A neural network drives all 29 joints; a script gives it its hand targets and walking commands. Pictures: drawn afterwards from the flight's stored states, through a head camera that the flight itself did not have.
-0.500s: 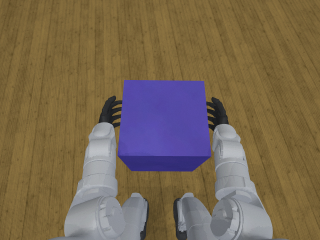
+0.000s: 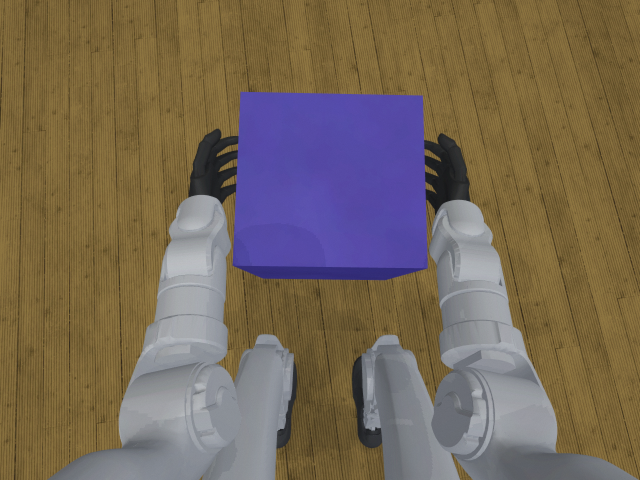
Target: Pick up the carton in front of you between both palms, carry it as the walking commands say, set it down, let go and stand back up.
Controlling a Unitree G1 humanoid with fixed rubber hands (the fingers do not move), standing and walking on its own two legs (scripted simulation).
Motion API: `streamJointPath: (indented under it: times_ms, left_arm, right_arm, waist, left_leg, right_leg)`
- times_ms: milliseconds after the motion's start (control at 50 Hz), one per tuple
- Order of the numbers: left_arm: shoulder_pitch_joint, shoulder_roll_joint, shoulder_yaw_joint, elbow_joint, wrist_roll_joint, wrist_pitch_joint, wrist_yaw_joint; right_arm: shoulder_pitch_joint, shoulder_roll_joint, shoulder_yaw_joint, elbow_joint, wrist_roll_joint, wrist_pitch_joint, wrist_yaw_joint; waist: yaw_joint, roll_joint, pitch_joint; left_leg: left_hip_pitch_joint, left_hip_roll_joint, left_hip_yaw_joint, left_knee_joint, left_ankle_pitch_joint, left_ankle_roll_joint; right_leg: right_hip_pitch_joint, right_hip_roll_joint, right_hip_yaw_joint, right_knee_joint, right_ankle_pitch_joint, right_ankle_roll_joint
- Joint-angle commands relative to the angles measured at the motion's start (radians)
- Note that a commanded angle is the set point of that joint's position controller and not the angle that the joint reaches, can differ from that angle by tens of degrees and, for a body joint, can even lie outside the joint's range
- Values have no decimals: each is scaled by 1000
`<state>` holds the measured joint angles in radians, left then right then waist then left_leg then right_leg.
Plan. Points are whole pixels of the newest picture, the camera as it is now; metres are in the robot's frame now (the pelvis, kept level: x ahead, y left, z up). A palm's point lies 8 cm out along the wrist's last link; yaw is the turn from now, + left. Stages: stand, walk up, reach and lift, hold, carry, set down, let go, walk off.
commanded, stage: set down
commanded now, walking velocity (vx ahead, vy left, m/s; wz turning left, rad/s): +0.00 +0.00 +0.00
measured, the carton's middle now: (327, 205) +0.45 +0.00 -0.15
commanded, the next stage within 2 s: none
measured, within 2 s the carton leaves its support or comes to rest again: rests again in 1.26 s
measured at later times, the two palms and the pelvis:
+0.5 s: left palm (235, 201) +0.48 +0.15 -0.24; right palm (414, 201) +0.49 -0.14 -0.24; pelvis -0.04 +0.00 -0.13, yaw +0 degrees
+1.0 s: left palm (248, 203) +0.52 +0.16 -0.38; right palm (395, 201) +0.53 -0.14 -0.38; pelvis -0.03 +0.00 -0.21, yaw +0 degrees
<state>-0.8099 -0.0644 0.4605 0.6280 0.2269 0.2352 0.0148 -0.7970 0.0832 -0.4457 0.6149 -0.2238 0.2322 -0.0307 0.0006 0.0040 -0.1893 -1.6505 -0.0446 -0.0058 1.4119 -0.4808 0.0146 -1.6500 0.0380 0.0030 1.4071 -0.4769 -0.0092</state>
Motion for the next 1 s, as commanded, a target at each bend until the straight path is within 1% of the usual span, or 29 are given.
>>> streamJointPath:
  times_ms: [0,140,220,360,480,600,800,920,980]
  left_arm:
    - [-528,-869,-491,73,-80,-3,-179]
    - [-692,-833,-497,59,-113,13,-161]
    - [-783,-814,-504,50,-132,32,-162]
    - [-907,-778,-482,69,-142,59,-177]
    - [-987,-738,-465,92,-152,61,-192]
    - [-1058,-683,-483,97,-190,49,-198]
    - [-1177,-600,-549,95,-287,19,-196]
    - [-1264,-600,-638,18,-381,6,-182]
    - [-1241,-624,-646,31,-389,10,-183]
  right_arm:
    - [-551,829,479,68,71,-6,193]
    - [-711,805,487,65,109,10,183]
    - [-803,789,490,62,129,30,181]
    - [-928,755,460,89,133,58,186]
    - [-1008,718,442,113,140,62,193]
    - [-1081,670,465,120,177,51,192]
    - [-1199,592,533,126,265,19,182]
    - [-1282,594,616,63,352,7,173]
    - [-1256,614,617,81,360,11,177]
  waist:
    - [-1,8,-779]
    - [5,-1,-886]
    - [8,-2,-924]
    - [9,-2,-907]
    - [11,-4,-872]
    - [17,-9,-864]
    - [23,-16,-839]
    - [27,-11,-1014]
    - [24,-8,-987]
  left_leg:
    - [388,-120,-24,-51,344,-41]
    - [320,-129,1,73,307,-43]
    - [283,-131,14,136,279,-41]
    - [192,-123,30,230,230,-35]
    - [110,-112,38,311,221,-30]
    - [70,-98,43,399,245,-29]
    - [33,-74,47,543,297,-30]
    - [144,-72,47,612,418,-26]
    - [134,-75,42,631,437,-24]
  right_leg:
    - [347,129,11,-35,315,26]
    - [266,139,-12,89,277,34]
    - [230,139,-23,151,254,36]
    - [154,132,-38,244,212,30]
    - [100,124,-43,325,208,25]
    - [87,112,-45,414,235,23]
    - [124,93,-36,561,310,12]
    - [211,90,-38,639,431,2]
    - [180,92,-37,658,440,-1]
